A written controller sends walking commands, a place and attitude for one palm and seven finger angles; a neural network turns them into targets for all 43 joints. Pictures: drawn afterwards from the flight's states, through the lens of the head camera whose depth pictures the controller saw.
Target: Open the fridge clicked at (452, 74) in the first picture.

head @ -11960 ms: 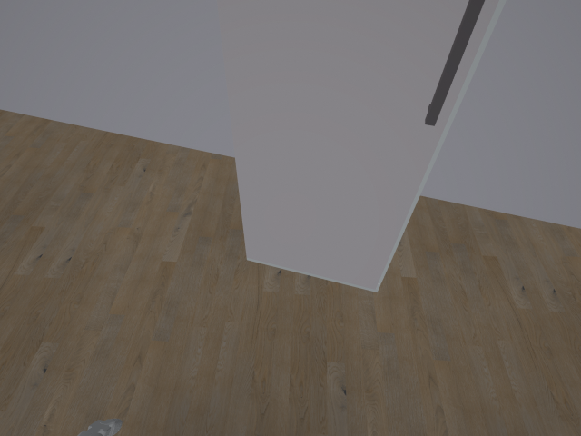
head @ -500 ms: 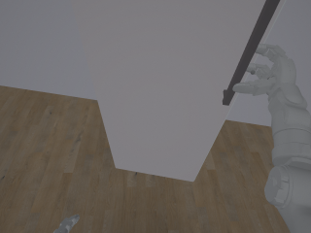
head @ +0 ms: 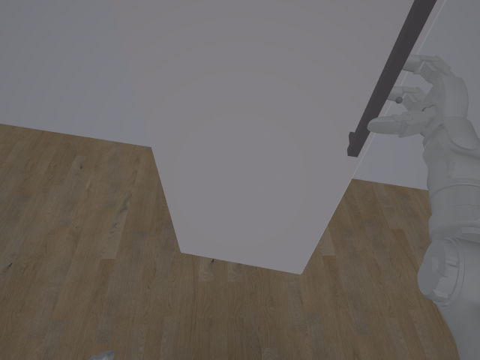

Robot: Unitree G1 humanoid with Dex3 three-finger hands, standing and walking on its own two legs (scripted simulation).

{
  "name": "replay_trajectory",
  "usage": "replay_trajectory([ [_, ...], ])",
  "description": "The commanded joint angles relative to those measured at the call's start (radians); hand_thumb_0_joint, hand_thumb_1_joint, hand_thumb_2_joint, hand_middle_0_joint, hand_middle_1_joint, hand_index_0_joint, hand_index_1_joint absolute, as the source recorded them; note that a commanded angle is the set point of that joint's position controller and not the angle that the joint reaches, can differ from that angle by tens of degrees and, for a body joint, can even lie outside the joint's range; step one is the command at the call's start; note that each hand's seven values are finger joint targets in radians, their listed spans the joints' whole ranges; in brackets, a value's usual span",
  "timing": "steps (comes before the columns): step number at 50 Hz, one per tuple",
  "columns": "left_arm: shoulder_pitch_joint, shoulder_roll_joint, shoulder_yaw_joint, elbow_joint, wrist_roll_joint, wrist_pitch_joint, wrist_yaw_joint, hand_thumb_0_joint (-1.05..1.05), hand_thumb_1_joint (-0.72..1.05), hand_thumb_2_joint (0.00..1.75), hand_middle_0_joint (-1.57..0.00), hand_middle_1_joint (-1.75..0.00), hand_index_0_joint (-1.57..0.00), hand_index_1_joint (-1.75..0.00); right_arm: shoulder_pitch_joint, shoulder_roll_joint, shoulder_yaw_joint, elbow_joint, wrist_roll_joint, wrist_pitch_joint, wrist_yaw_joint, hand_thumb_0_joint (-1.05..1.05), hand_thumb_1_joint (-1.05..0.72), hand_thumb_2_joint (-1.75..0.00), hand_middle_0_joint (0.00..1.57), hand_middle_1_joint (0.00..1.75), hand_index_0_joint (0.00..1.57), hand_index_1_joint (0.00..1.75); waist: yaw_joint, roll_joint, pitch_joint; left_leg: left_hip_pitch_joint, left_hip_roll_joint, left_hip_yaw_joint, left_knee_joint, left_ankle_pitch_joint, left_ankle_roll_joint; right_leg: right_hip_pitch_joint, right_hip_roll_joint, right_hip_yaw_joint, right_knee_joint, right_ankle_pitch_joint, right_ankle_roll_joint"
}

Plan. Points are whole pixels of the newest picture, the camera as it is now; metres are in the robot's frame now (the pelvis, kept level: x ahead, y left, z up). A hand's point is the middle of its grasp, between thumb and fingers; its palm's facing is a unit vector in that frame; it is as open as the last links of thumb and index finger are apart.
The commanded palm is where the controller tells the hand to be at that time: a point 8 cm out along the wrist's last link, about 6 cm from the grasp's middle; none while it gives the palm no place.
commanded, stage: slide the fingers in behind the handle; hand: right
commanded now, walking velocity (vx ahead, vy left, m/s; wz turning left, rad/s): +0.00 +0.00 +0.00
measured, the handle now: (383, 77) +0.53 -0.15 +0.22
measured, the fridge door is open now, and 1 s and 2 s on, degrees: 0 0 0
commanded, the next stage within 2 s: grip the handle and tug to test in 1.62 s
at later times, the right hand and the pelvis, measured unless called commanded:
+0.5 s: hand (393, 105) +0.47 -0.16 +0.21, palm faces +0.06 +1.00 +0.02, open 14.0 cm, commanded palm +0.44 -0.21 +0.21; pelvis +0.00 +0.00 +0.00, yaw +0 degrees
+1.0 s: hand (375, 104) +0.47 -0.13 +0.21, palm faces +0.06 +1.00 +0.01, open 14.0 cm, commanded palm +0.44 -0.18 +0.21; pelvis +0.00 +0.00 +0.00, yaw +0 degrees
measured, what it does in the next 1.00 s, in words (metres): stands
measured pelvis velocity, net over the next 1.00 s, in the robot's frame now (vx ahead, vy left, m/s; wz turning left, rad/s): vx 0.00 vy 0.00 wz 0.00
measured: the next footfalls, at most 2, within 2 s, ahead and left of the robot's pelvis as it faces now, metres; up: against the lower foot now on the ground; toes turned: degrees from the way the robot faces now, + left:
none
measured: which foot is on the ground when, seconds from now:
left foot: down 0.00-1.00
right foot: down 0.00-1.00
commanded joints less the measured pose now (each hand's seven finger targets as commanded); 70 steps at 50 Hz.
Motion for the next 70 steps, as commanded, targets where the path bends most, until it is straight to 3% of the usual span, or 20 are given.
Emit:
replay_trajectory([
  [1, 0.008, 0.143, 0.050, -0.116, -0.006, -0.042, 0.010, 0.00, 0.90, 0.90, -0.20, -0.30, -0.20, -0.30, -0.511, -0.224, -0.024, -0.255, 0.018, -0.056, 0.000, 0.00, 0.50, -0.30, 0.30, 1.20, 0.30, 1.20, -0.002, 0.022, -0.324, 0.226, -0.039, -0.024, -0.023, 0.222, 0.036, 0.039, 0.025, 0.023, -0.064, 0.219, -0.036],
  [4, -0.008, 0.136, 0.050, -0.128, -0.006, -0.047, 0.006, 0.00, 0.90, 0.90, -0.20, -0.30, -0.20, -0.30, -0.477, -0.216, -0.025, -0.339, 0.017, -0.054, -0.009, 0.00, 0.50, -0.30, 0.30, 1.20, 0.30, 1.20, -0.024, -0.023, -0.366, 0.253, -0.040, -0.024, -0.014, 0.253, 0.042, 0.068, 0.026, 0.022, -0.063, 0.266, -0.034],
  [7, -0.011, 0.139, 0.053, -0.127, -0.008, -0.044, 0.007, 0.00, 0.90, 0.90, -0.20, -0.30, -0.20, -0.30, -0.416, -0.202, -0.029, -0.329, 0.029, -0.027, -0.014, 0.00, 0.50, -0.30, 0.30, 1.20, 0.30, 1.20, -0.022, 0.058, -0.325, 0.257, -0.042, -0.015, -0.027, 0.239, 0.038, 0.047, 0.020, 0.019, -0.070, 0.250, -0.037],
  [10, -0.035, 0.130, 0.049, -0.135, -0.009, -0.045, 0.007, 0.00, 0.90, 0.90, -0.20, -0.30, -0.20, -0.30, -0.451, -0.183, -0.008, -0.400, 0.021, -0.010, -0.023, 0.00, 0.50, -0.30, 0.30, 1.20, 0.30, 1.20, -0.020, -0.002, -0.329, 0.248, -0.040, -0.021, -0.027, 0.241, 0.038, 0.067, 0.022, 0.016, -0.075, 0.252, -0.036],
  [13, -0.038, 0.132, 0.050, -0.133, -0.008, -0.042, 0.010, 0.00, 0.90, 0.90, -0.20, -0.30, -0.20, -0.30, -0.433, -0.209, -0.037, -0.407, 0.023, -0.001, -0.037, 0.00, 0.50, -0.30, 0.30, 1.20, 0.30, 1.20, -0.027, 0.039, -0.331, 0.266, -0.040, -0.023, -0.029, 0.252, 0.037, 0.063, 0.021, 0.016, -0.074, 0.259, -0.038],
  [17, -0.052, 0.120, 0.048, -0.135, -0.009, -0.043, 0.008, 0.00, 0.90, 0.90, -0.20, -0.30, -0.20, -0.30, -0.448, -0.115, 0.042, -0.444, 0.023, 0.006, -0.038, 0.00, 0.50, -0.30, 0.30, 1.20, 0.30, 1.20, -0.011, 0.008, -0.324, 0.249, -0.039, -0.017, -0.032, 0.269, 0.039, 0.098, 0.020, 0.016, -0.067, 0.286, -0.036],
  [19, -0.057, 0.123, 0.044, -0.128, -0.010, -0.037, 0.013, 0.00, 0.90, 0.90, -0.20, -0.30, -0.20, -0.30, -0.429, -0.142, 0.008, -0.402, 0.032, 0.026, -0.040, 0.00, 0.50, -0.30, 0.30, 1.20, 0.30, 1.20, -0.017, 0.028, -0.305, 0.244, -0.040, -0.018, -0.033, 0.259, 0.038, 0.083, 0.022, 0.017, -0.070, 0.266, -0.036],
  [29, -0.075, 0.113, 0.042, -0.133, -0.007, -0.028, 0.009, 0.00, 0.90, 0.90, -0.20, -0.30, -0.20, -0.30, -0.451, -0.076, 0.050, -0.415, 0.031, 0.029, -0.063, 0.00, 0.50, -0.30, 0.30, 1.20, 0.30, 1.20, -0.018, 0.036, -0.339, 0.255, -0.036, -0.017, -0.018, 0.304, 0.037, 0.103, 0.023, 0.020, -0.060, 0.315, -0.034],
  [32, -0.072, 0.117, 0.044, -0.129, -0.001, -0.020, 0.008, 0.00, 0.90, 0.90, -0.20, -0.30, -0.20, -0.30, -0.438, -0.114, 0.014, -0.409, 0.020, 0.034, -0.079, 0.00, 0.50, -0.30, 0.30, 1.20, 0.30, 1.20, -0.031, 0.059, -0.335, 0.275, -0.035, -0.013, -0.016, 0.310, 0.039, 0.087, 0.023, 0.023, -0.061, 0.326, -0.034],
  [35, -0.087, 0.103, 0.042, -0.140, -0.001, -0.022, 0.001, 0.00, 0.90, 0.90, -0.20, -0.30, -0.20, -0.30, -0.448, -0.064, 0.048, -0.474, 0.017, 0.030, -0.089, 0.00, 0.50, -0.30, 0.30, 1.20, 0.30, 1.20, -0.037, -0.008, -0.363, 0.281, -0.035, -0.016, -0.010, 0.341, 0.043, 0.119, 0.025, 0.017, -0.059, 0.365, -0.030],
  [37, -0.086, 0.110, 0.046, -0.139, 0.001, -0.018, 0.001, 0.00, 0.90, 0.90, -0.20, -0.30, -0.20, -0.30, -0.397, -0.085, 0.019, -0.464, 0.021, 0.033, -0.095, 0.00, 0.50, -0.30, 0.30, 1.20, 0.30, 1.20, -0.045, 0.070, -0.375, 0.307, -0.037, -0.013, -0.010, 0.348, 0.040, 0.105, 0.022, 0.016, -0.058, 0.364, -0.034],
  [40, -0.093, 0.106, 0.043, -0.137, -0.001, -0.014, 0.003, 0.00, 0.90, 0.90, -0.20, -0.30, -0.20, -0.30, -0.414, -0.056, 0.043, -0.466, 0.021, 0.051, -0.097, 0.00, 0.50, -0.30, 0.30, 1.20, 0.30, 1.20, -0.035, 0.053, -0.329, 0.290, -0.036, -0.013, -0.018, 0.332, 0.038, 0.092, 0.025, 0.013, -0.070, 0.333, -0.034],
  [42, -0.095, 0.110, 0.045, -0.138, 0.000, -0.010, 0.005, 0.00, 0.90, 0.90, -0.20, -0.30, -0.20, -0.30, -0.384, -0.090, 0.012, -0.465, 0.014, 0.055, -0.105, 0.00, 0.50, -0.30, 0.30, 1.20, 0.30, 1.20, -0.046, 0.079, -0.338, 0.302, -0.036, -0.013, -0.023, 0.319, 0.037, 0.091, 0.022, 0.011, -0.071, 0.328, -0.037],
  [51, -0.088, 0.100, 0.038, -0.117, 0.000, -0.023, 0.016, 0.00, 0.90, 0.90, -0.20, -0.30, -0.20, -0.30, -0.513, -0.014, 0.086, -0.422, 0.016, 0.052, -0.121, 0.00, 0.50, -0.30, 0.30, 1.20, 0.30, 1.20, -0.011, 0.039, -0.303, 0.240, -0.036, -0.017, -0.043, 0.230, 0.036, 0.100, 0.028, 0.023, -0.081, 0.248, -0.034],
  [52, -0.082, 0.106, 0.041, -0.111, 0.001, -0.024, 0.017, 0.00, 0.90, 0.90, -0.20, -0.30, -0.20, -0.30, -0.508, -0.042, 0.064, -0.395, 0.014, 0.046, -0.127, 0.00, 0.50, -0.30, 0.30, 1.20, 0.30, 1.20, -0.010, 0.077, -0.308, 0.244, -0.037, -0.018, -0.045, 0.216, 0.033, 0.093, 0.026, 0.023, -0.077, 0.236, -0.038],
  [54, -0.081, 0.100, 0.037, -0.106, 0.003, -0.028, 0.016, 0.00, 0.90, 0.90, -0.20, -0.30, -0.20, -0.30, -0.536, -0.028, 0.073, -0.373, 0.010, 0.036, -0.133, 0.00, 0.50, -0.30, 0.30, 1.20, 0.30, 1.20, -0.011, 0.036, -0.305, 0.239, -0.034, -0.021, -0.043, 0.210, 0.035, 0.086, 0.030, 0.023, -0.080, 0.227, -0.035],
  [57, -0.067, 0.106, 0.039, -0.102, 0.007, -0.033, 0.011, 0.00, 0.90, 0.90, -0.20, -0.30, -0.20, -0.30, -0.527, -0.020, 0.078, -0.338, 0.003, 0.014, -0.140, 0.00, 0.50, -0.30, 0.30, 1.20, 0.30, 1.20, -0.009, 0.075, -0.326, 0.247, -0.036, -0.019, -0.035, 0.229, 0.034, 0.083, 0.029, 0.023, -0.076, 0.242, -0.036],
  [60, -0.059, 0.104, 0.040, -0.103, 0.006, -0.039, 0.006, 0.00, 0.90, 0.90, -0.20, -0.30, -0.20, -0.30, -0.527, -0.029, 0.065, -0.337, 0.006, -0.006, -0.136, 0.00, 0.50, -0.30, 0.30, 1.20, 0.30, 1.20, -0.017, 0.050, -0.341, 0.257, -0.035, -0.022, -0.026, 0.251, 0.038, 0.083, 0.030, 0.022, -0.074, 0.255, -0.033],
  [62, -0.048, 0.112, 0.044, -0.100, 0.007, -0.037, 0.006, 0.00, 0.90, 0.90, -0.20, -0.30, -0.20, -0.30, -0.514, -0.051, 0.048, -0.303, 0.005, -0.011, -0.129, 0.00, 0.50, -0.30, 0.30, 1.20, 0.30, 1.20, -0.012, 0.103, -0.338, 0.263, -0.036, -0.022, -0.029, 0.255, 0.033, 0.068, 0.028, 0.020, -0.071, 0.251, -0.038],
  [70, -0.044, 0.113, 0.044, -0.108, 0.005, -0.035, 0.006, 0.00, 0.90, 0.90, -0.20, -0.30, -0.20, -0.30, -0.526, -0.124, 0.006, -0.329, -0.004, -0.029, -0.120, 0.00, 0.50, -0.30, 0.30, 1.20, 0.30, 1.20, -0.019, 0.054, -0.345, 0.281, -0.034, -0.032, -0.029, 0.253, 0.033, 0.047, 0.031, 0.011, -0.074, 0.232, -0.039],
])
